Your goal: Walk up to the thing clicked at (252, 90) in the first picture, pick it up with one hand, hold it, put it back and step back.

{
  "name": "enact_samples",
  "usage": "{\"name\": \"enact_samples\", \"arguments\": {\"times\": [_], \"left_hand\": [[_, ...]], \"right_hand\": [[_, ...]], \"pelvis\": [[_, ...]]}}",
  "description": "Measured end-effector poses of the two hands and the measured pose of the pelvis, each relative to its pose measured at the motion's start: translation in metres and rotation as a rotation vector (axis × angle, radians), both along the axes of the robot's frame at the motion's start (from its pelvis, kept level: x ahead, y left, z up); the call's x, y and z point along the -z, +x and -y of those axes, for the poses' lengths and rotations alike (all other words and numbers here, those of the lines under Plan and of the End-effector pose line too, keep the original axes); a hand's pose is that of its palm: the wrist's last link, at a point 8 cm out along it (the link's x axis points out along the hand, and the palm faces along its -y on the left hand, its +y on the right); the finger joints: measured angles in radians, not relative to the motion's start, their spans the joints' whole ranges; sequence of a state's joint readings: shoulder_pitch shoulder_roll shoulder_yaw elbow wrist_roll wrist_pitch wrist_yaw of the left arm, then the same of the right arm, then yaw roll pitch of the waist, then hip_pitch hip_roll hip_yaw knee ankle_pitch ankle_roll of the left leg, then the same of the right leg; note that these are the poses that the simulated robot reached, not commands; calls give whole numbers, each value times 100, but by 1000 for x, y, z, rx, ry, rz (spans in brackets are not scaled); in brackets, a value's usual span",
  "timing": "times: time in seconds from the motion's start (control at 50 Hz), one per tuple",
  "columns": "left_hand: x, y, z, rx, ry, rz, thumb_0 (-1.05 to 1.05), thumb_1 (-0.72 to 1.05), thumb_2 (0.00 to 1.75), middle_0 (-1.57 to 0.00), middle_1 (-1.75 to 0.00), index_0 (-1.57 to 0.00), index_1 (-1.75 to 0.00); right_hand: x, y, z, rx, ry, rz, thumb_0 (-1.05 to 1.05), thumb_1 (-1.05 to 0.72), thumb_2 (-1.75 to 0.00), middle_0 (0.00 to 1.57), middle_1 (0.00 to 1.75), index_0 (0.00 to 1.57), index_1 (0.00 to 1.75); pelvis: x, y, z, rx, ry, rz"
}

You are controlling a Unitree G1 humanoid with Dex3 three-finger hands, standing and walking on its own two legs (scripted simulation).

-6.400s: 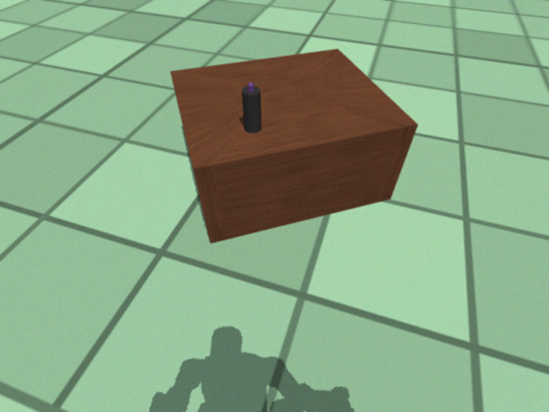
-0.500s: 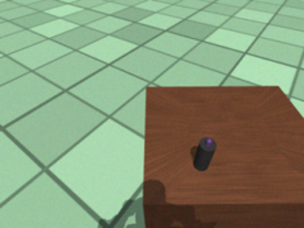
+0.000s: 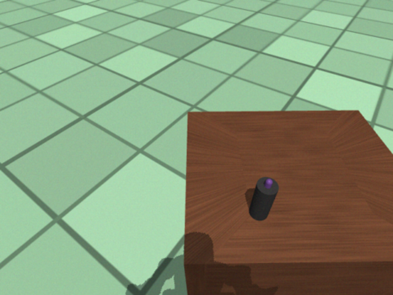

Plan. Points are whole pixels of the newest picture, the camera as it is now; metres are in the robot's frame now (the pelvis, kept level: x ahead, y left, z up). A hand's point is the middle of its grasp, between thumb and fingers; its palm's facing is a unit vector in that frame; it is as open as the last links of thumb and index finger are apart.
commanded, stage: stand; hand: right
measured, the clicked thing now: (263, 197) +0.50 -0.22 -0.24
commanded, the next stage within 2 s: go down in 0.44 s
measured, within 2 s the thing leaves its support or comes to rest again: neither
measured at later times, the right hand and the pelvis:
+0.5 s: hand out of the picture +0.07 -0.25 -0.16, palm faces -0.04 +0.94 -0.34, open 7.4 cm; pelvis +0.00 +0.00 +0.00, yaw +0 degrees
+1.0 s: hand out of the picture +0.13 -0.26 -0.15, palm faces +0.02 +0.95 -0.32, open 15.0 cm; pelvis -0.01 +0.00 -0.03, yaw -2 degrees
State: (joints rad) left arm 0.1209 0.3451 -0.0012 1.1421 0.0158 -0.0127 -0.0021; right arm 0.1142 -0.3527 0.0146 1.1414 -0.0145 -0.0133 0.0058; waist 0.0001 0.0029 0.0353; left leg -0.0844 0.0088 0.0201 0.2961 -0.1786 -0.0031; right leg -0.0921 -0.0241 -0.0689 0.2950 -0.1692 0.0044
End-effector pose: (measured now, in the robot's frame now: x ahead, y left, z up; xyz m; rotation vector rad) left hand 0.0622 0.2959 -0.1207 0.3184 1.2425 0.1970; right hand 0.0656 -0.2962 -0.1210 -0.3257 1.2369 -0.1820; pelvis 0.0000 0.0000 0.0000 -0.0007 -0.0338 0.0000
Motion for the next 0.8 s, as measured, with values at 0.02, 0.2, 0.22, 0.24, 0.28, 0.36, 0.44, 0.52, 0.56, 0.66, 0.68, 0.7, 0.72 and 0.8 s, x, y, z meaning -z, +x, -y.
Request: {"name": "enact_samples", "arguments": {"times": [0.02, 0.2, 0.22, 0.24, 0.28, 0.36, 0.44, 0.52, 0.56, 0.66, 0.68, 0.7, 0.72, 0.8], "left_hand": [[0, 0, 0, 0, 0, 0, 0, 91, 90, -21, -30, -20, -30], [1, 2, -1, 2, -2, 4, 0, 91, 90, -21, -30, -20, -30], [1, 3, -1, 2, -2, 5, 0, 91, 90, -21, -30, -20, -30], [1, 3, -1, 3, -2, 5, 0, 91, 90, -21, -30, -20, -30], [1, 3, -1, 3, -3, 5, 0, 91, 90, -21, -30, -20, -30], [1, 3, -2, 2, -3, 3, 0, 91, 90, -21, -30, -20, -30], [0, 4, -2, 0, -2, 2, 0, 91, 90, -21, -30, -20, -30], [0, 4, -3, 1, -1, 0, 0, 91, 90, -21, -30, -20, -30], [0, 4, -3, 1, -1, -2, 0, 91, 90, -21, -29, -20, -30], [-2, 42, 5, -18, -25, 201, 1, 80, 80, -14, -21, -13, -21], [-3, 53, 7, -20, -27, 240, 1, 76, 75, -12, -19, -11, -19], [-5, 63, 8, -20, -27, 281, 1, 72, 71, -11, -17, -10, -17], [-7, 73, 10, -14, -25, 316, 1, 68, 66, -10, -15, -9, -15], [-12, 98, 16, 14, -24, 389, 1, 48, 46, -6, -9, -6, -9]], "right_hand": [[0, 0, 0, 0, 0, 0, 1, -90, -90, 21, 30, 20, 30], [-1, 0, -1, 1, -3, 0, 1, -90, -90, 21, 30, 20, 30], [-1, 0, -1, 1, -3, 0, 1, -90, -90, 21, 30, 20, 30], [-1, 0, -1, 2, -3, 0, 1, -90, -90, 21, 30, 20, 30], [-1, 0, -1, 2, -3, 0, 1, -90, -90, 21, 30, 20, 30], [-1, 1, -2, 1, -2, 0, 1, -90, -90, 21, 30, 20, 30], [0, 1, -3, 1, -1, 0, 1, -90, -90, 21, 30, 20, 30], [0, 2, -4, 2, 0, 0, 1, -90, -90, 21, 30, 20, 30], [0, 2, -4, 2, 0, 0, 1, -90, -90, 20, 30, 20, 30], [-3, 33, -14, 19, 22, 139, 1, -80, -80, 14, 22, 14, 22], [-2, 40, -15, 27, 25, 149, 1, -76, -76, 13, 20, 13, 20], [-2, 46, -15, 32, 24, 155, 1, -71, -71, 12, 18, 12, 18], [-2, 53, -15, 33, 23, 159, 1, -66, -66, 11, 16, 11, 16], [-3, 70, -8, 48, 24, 169, 1, -46, -45, 9, 10, 8, 11]], "pelvis": [[0, 0, 0, 0, 0, 0], [0, 1, -1, 1, 0, 0], [0, 1, -1, 1, 0, 0], [0, 1, -1, 1, 0, 0], [0, 1, -2, 1, 0, 0], [0, 2, -2, 2, 0, 0], [0, 2, -3, 2, 1, 0], [0, 3, -3, 3, 1, -1], [0, 3, -4, 3, 1, -2], [7, -9, -2, 13, 3, -37], [8, -11, -2, 18, 4, -48], [10, -13, -1, 22, 4, -60], [11, -15, -1, 25, 4, -72], [17, -16, -2, 32, 6, -115]]}}
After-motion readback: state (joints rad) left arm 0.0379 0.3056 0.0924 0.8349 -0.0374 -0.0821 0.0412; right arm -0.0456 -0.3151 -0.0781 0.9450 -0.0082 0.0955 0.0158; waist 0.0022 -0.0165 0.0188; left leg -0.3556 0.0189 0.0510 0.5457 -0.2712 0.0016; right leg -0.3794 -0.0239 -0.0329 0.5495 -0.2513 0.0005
